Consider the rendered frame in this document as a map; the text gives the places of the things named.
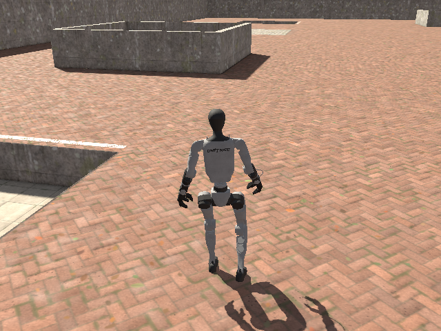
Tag left robot upper arm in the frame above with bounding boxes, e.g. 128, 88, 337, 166
185, 139, 204, 179

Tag right robot forearm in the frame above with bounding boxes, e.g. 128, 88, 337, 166
248, 163, 260, 184

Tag left robot shin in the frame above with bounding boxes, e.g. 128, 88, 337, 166
204, 219, 216, 263

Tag right robot upper arm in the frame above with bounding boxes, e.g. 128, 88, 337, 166
232, 138, 254, 174

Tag humanoid robot torso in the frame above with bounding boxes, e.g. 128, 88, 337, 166
203, 137, 235, 207

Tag robot left hand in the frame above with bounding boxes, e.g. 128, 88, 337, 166
177, 193, 193, 208

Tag robot right hand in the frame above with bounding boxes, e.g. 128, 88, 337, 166
247, 182, 263, 194

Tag left robot forearm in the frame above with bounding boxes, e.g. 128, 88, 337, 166
179, 168, 192, 195

